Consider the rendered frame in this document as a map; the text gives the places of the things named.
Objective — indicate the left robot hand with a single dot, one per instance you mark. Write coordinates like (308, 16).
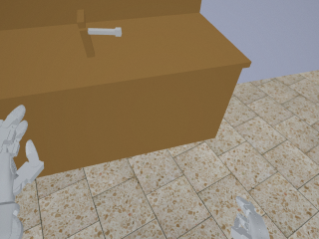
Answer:
(11, 132)

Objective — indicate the tap lever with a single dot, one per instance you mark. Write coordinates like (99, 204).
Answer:
(105, 31)

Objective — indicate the right robot hand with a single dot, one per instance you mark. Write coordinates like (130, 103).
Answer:
(254, 225)

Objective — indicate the left robot forearm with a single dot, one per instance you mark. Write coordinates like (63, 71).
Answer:
(10, 225)

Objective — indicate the counter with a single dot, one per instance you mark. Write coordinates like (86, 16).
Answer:
(90, 99)

